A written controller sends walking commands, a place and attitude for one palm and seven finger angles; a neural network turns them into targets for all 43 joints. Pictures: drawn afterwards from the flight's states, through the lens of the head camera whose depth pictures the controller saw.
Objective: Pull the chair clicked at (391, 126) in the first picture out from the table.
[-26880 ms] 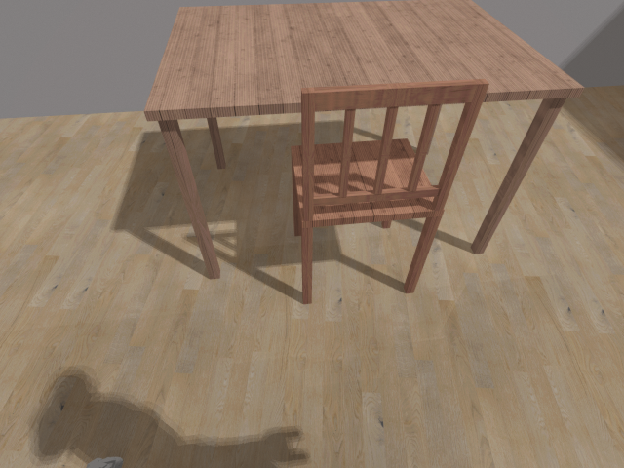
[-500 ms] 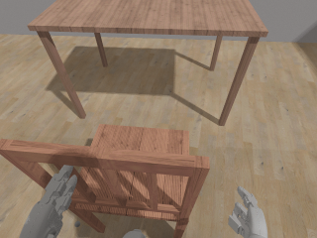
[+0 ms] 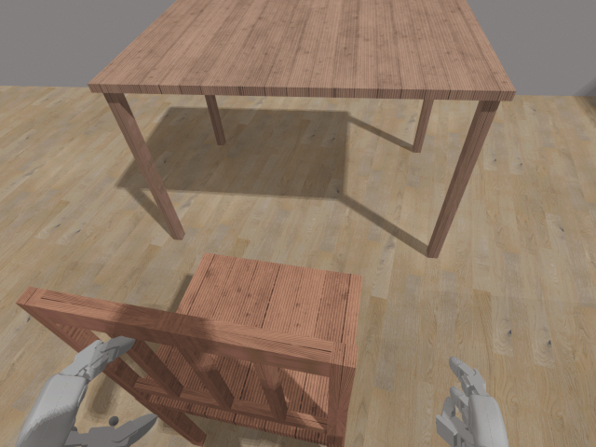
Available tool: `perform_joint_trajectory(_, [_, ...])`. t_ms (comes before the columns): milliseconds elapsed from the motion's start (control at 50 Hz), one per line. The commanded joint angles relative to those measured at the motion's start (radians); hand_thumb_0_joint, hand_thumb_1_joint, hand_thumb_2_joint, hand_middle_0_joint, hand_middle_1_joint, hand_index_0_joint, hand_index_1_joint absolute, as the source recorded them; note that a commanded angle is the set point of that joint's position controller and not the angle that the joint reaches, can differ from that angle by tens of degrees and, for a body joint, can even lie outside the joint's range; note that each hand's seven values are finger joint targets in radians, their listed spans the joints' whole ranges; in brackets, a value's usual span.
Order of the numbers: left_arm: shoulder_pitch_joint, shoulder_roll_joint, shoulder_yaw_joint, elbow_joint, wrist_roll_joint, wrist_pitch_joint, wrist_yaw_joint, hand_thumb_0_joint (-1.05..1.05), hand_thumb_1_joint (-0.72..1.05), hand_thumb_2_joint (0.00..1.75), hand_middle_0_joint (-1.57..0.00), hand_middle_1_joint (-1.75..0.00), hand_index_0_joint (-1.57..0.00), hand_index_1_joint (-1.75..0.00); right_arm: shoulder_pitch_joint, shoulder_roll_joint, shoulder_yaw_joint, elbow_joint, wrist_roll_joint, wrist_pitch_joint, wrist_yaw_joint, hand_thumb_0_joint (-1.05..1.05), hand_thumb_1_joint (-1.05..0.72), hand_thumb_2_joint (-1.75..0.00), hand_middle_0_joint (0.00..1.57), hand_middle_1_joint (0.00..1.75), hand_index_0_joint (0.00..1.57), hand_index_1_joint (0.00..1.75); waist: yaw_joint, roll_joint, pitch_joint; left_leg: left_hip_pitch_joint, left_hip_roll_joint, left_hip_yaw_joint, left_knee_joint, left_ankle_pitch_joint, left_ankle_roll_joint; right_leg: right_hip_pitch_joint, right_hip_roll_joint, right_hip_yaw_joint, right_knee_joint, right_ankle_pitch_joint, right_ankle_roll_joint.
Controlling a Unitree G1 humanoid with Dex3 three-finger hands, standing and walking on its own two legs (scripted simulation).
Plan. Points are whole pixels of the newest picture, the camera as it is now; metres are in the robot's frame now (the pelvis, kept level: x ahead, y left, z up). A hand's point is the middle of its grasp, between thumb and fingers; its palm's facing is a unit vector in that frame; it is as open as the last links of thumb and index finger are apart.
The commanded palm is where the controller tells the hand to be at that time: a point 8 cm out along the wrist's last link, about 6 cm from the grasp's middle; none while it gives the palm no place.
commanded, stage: draw the hand back to the body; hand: left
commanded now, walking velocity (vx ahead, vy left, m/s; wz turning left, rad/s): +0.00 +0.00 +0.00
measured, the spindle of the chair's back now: (210, 376) +0.23 +0.18 -0.09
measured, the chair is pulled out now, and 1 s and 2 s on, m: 0.63 0.62 0.62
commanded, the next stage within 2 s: step back with the hand held close in 0.58 s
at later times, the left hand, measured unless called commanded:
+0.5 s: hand (104, 410) +0.14 +0.24 +0.05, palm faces +0.12 -0.80 -0.59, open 6.3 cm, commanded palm +0.14 +0.29 +0.19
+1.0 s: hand (68, 349) +0.17 +0.25 +0.15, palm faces +0.28 -0.79 -0.54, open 7.3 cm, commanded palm +0.11 +0.30 +0.19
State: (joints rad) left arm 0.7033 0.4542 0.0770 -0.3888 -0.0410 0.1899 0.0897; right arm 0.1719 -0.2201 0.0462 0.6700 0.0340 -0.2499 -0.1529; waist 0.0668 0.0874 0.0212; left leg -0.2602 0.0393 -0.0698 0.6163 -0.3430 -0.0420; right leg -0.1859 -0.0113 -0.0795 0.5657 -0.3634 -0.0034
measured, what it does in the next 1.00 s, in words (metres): stands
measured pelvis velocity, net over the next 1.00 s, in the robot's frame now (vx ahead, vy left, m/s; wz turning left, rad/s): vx -0.03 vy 0.00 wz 0.00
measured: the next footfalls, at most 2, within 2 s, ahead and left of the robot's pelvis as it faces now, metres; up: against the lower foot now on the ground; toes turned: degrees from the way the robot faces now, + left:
right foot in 1.58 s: -0.11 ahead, -0.12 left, +0.00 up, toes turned -1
left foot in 1.82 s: -0.07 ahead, +0.14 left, +0.00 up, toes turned -2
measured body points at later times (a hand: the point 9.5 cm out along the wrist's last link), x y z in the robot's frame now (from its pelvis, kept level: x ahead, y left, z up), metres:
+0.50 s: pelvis +0.01 -0.01 +0.00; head +0.03 -0.05 +0.45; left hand +0.13 +0.28 +0.08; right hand +0.21 -0.22 -0.10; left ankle -0.01 +0.15 -0.73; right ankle -0.04 -0.12 -0.73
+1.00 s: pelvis -0.03 +0.00 +0.01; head -0.02 -0.02 +0.46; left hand +0.15 +0.29 +0.18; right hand +0.14 -0.25 -0.08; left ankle -0.01 +0.14 -0.73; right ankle -0.04 -0.12 -0.73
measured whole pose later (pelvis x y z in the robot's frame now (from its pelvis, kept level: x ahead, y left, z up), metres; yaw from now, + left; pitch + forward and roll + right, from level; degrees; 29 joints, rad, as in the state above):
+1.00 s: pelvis -0.03 +0.00 +0.01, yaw +0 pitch +0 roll +0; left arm 0.60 0.40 0.35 -0.45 -0.04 -0.09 0.10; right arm 0.15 -0.24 -0.04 0.58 0.05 0.00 -0.10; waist -0.04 0.06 0.02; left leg -0.27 0.03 0.00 0.49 -0.22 -0.03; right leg -0.23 -0.04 -0.07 0.50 -0.27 0.00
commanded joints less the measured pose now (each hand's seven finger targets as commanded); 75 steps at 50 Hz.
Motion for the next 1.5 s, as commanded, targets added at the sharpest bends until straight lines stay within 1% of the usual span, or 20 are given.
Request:
perform_joint_trajectory(0, [-0.275,0.235,0.396,-0.51,-0.002,-0.203,0.125,0.0,0.57,0.74,-0.16,-0.23,-0.16,-0.23,-0.121,-0.092,-0.027,-0.133,0.006,-0.081,0.001,0.0,-0.9,-0.9,0.2,0.3,0.2,0.3,0.01,0.13,-0.204,0.15,0.0,0.032,-0.089,0.371,0.051,0.038,-0.056,0.012,-0.092,0.375,-0.034])
perform_joint_trajectory(180, [-0.389,0.328,0.45,-0.598,-0.004,-0.182,0.146,0.0,0.9,0.9,-0.2,-0.3,-0.2,-0.3,-0.076,-0.101,-0.03,-0.112,0.029,-0.091,0.017,0.0,-0.9,-0.9,0.2,0.3,0.2,0.3,0.009,0.14,-0.256,0.197,0.0,0.031,-0.094,0.521,0.055,0.081,-0.065,-0.008,-0.052,0.497,-0.022])
perform_joint_trajectory(480, [-0.377,0.311,0.441,-0.564,-0.001,-0.196,0.135,0.0,0.9,0.9,-0.2,-0.3,-0.2,-0.3,-0.084,-0.1,-0.029,-0.097,0.026,-0.104,0.031,0.0,-0.9,-0.9,0.2,0.3,0.2,0.3,0.007,0.105,-0.263,0.204,-0.003,0.046,-0.096,0.486,0.061,0.079,-0.068,-0.014,-0.051,0.509,-0.013])
perform_joint_trajectory(520, [-0.369,0.306,0.435,-0.566,0.002,-0.196,0.134,0.0,0.9,0.9,-0.2,-0.3,-0.2,-0.3,-0.081,-0.095,-0.025,-0.096,0.029,-0.106,0.031,0.0,-0.9,-0.9,0.2,0.3,0.2,0.3,0.011,0.166,-0.257,0.198,-0.006,0.045,-0.1,0.462,0.059,0.077,-0.071,-0.007,-0.058,0.478,-0.017])
perform_joint_trajectory(640, [-0.409,0.252,0.431,-0.451,0.002,-0.223,0.13,0.0,0.9,0.9,-0.2,-0.3,-0.2,-0.3,-0.103,-0.107,-0.034,-0.102,0.014,-0.1,0.024,0.0,-0.9,-0.9,0.2,0.3,0.2,0.3,-0.009,0.012,-0.16,0.186,-0.001,0.05,-0.106,0.348,0.064,0.014,-0.064,0.003,-0.109,0.405,-0.008])
perform_joint_trajectory(680, [-0.445,0.161,0.384,-0.338,0.006,-0.248,0.111,0.0,0.9,0.9,-0.2,-0.3,-0.2,-0.3,-0.122,-0.11,-0.041,-0.101,0.004,-0.083,0.023,0.0,-0.9,-0.9,0.2,0.3,0.2,0.3,-0.017,-0.045,-0.126,0.199,0.002,0.058,-0.111,0.311,0.068,-0.002,-0.066,0.011,-0.127,0.384,-0.001])
perform_joint_trajectory(700, [-0.585,0.285,0.52,-0.191,-0.006,-0.291,0.089,0.0,0.9,0.9,-0.2,-0.3,-0.2,-0.3,-0.09,-0.133,-0.045,-0.155,0.024,-0.024,0.026,0.0,-0.9,-0.9,0.2,0.3,0.2,0.3,-0.03,0.002,0.064,0.116,0.006,0.03,-0.127,0.243,0.073,-0.13,-0.095,0.164,-0.221,0.4,-0.012])
perform_joint_trajectory(740, [-0.335,0.103,0.423,0.06,-0.012,-0.286,0.048,0.0,0.9,0.9,-0.2,-0.3,-0.2,-0.3,-0.071,-0.112,-0.075,-0.123,0.007,0.064,0.044,0.0,-0.9,-0.9,0.2,0.3,0.2,0.3,-0.057,-0.252,0.036,0.061,0.004,0.051,-0.04,0.256,0.065,-0.048,-0.136,0.111,-0.235,0.53,-0.015])
perform_joint_trajectory(760, [-0.261,0.048,0.37,0.094,-0.013,-0.284,0.028,0.0,0.9,0.9,-0.2,-0.3,-0.2,-0.3,-0.081,-0.114,-0.085,-0.138,0.008,0.105,0.057,0.0,-0.9,-0.9,0.2,0.3,0.2,0.3,-0.061,-0.296,0.009,0.049,-0.002,0.055,0.003,0.265,0.066,-0.034,-0.167,0.108,-0.227,0.595,-0.02])
perform_joint_trajectory(820, [-0.083,0.022,0.362,0.01,-0.011,-0.31,0.014,0.0,0.9,0.9,-0.2,-0.3,-0.2,-0.3,-0.121,-0.104,-0.094,-0.194,0.014,0.181,0.072,0.0,-0.9,-0.9,0.2,0.3,0.2,0.3,-0.058,-0.172,-0.066,0.021,0.024,0.037,-0.079,0.289,0.079,-0.002,-0.195,0.078,-0.184,0.489,-0.041])
perform_joint_trajectory(900, [-0.116,0.201,0.509,-0.288,0.004,-0.355,0.049,0.0,0.9,0.9,-0.2,-0.3,-0.2,-0.3,-0.145,-0.113,-0.108,-0.243,0.014,0.213,0.062,0.0,-0.9,-0.9,0.2,0.3,0.2,0.3,-0.05,-0.104,-0.11,0.01,0.073,0.003,-0.174,0.443,0.085,0.034,-0.13,0.069,-0.14,0.384,-0.029])
perform_joint_trajectory(1000, [-0.125,0.243,0.552,-0.425,-0.008,-0.395,0.074,0.0,0.9,0.9,-0.2,-0.3,-0.2,-0.3,-0.117,-0.097,-0.097,-0.247,0.006,0.188,0.032,0.0,-0.9,-0.9,0.2,0.3,0.2,0.3,-0.035,0.108,-0.175,-0.013,0.107,-0.028,-0.234,0.437,0.094,0.076,-0.094,0.055,-0.076,0.321,0.002])
perform_joint_trajectory(1040, [-0.106,0.197,0.521,-0.385,-0.013,-0.399,0.079,0.0,0.9,0.9,-0.2,-0.3,-0.2,-0.3,-0.095,-0.103,-0.096,-0.244,0.004,0.164,0.025,0.0,-0.9,-0.9,0.2,0.3,0.2,0.3,-0.034,0.12,-0.168,-0.034,0.117,-0.038,-0.25,0.368,0.093,0.062,-0.082,0.051,-0.063,0.242,0.005])
perform_joint_trajectory(1160, [-0.137,0.125,0.452,-0.271,-0.011,-0.388,0.088,0.0,0.9,0.9,-0.2,-0.3,-0.2,-0.3,-0.073,-0.12,-0.102,-0.207,0.002,0.123,0.017,0.0,-0.9,-0.9,0.2,0.3,0.2,0.3,-0.05,-0.027,-0.107,-0.145,0.101,-0.031,-0.228,0.018,0.088,0.015,-0.101,0.095,-0.115,0.145,0.002])
perform_joint_trajectory(1240, [-0.201,0.127,0.42,-0.283,-0.006,-0.372,0.1,0.0,0.9,0.9,-0.2,-0.3,-0.2,-0.3,-0.054,-0.115,-0.102,-0.184,-0.003,0.121,0.026,0.0,-0.9,-0.9,0.2,0.3,0.2,0.3,-0.066,-0.207,-0.067,0.0,-0.001,0.033,0.05,-0.069,0.051,-0.273,-0.23,0.214,-0.297,-0.083,-0.081])
perform_joint_trajectory(1280, [-0.24,0.138,0.423,-0.311,0.0,-0.362,0.108,0.0,0.9,0.9,-0.2,-0.3,-0.2,-0.3,-0.057,-0.107,-0.092,-0.174,-0.015,0.127,0.033,0.0,-0.9,-0.9,0.2,0.3,0.2,0.3,-0.072,-0.236,-0.068,0.029,-0.003,0.026,0.134,-0.033,0.052,-0.339,-0.262,0.198,-0.289,-0.077,-0.103])
perform_joint_trajectory(1340, [-0.247,0.162,0.464,-0.375,-0.002,-0.372,0.112,0.0,0.9,0.9,-0.2,-0.3,-0.2,-0.3,-0.083,-0.112,-0.082,-0.204,-0.013,0.127,0.024,0.0,-0.9,-0.9,0.2,0.3,0.2,0.3,-0.065,-0.106,-0.054,-0.058,0.068,-0.079,-0.128,-0.055,0.078,-0.252,-0.161,0.136,-0.165,-0.063,-0.052])
perform_joint_trajectory(1400, [-0.241,0.183,0.515,-0.412,0.021,-0.409,0.115,0.0,0.9,0.9,-0.2,-0.3,-0.2,-0.3,-0.097,-0.131,-0.089,-0.242,-0.005,0.106,0.014,0.0,-0.9,-0.9,0.2,0.3,0.2,0.3,-0.062,0.276,-0.034,-0.471,0.229,-0.261,-0.493,-0.487,0.161,0.108,-0.003,0.051,0.195,-0.048,0.022])
perform_joint_trajectory(1420, [-0.234,0.168,0.512,-0.393,0.023,-0.418,0.111,0.0,0.9,0.9,-0.2,-0.3,-0.2,-0.3,-0.08,-0.112,-0.088,-0.244,-0.009,0.101,0.014,0.0,-0.9,-0.9,0.2,0.3,0.2,0.3,-0.063,0.265,-0.019,-0.506,0.226,-0.256,-0.478,-0.436,0.169,0.132,-0.004,0.06,0.238,-0.004,0.018])
perform_joint_trajectory(1480, [-0.148,0.148,0.503,-0.369,0.005,-0.438,0.088,0.0,0.9,0.9,-0.2,-0.3,-0.2,-0.3,-0.053,-0.11,-0.094,-0.223,-0.01,0.078,0.036,0.0,-0.9,-0.9,0.2,0.3,0.2,0.3,-0.051,0.135,-0.048,-0.302,0.179,-0.184,-0.345,-0.223,0.153,0.014,-0.008,0.048,0.078,-0.004,0.014])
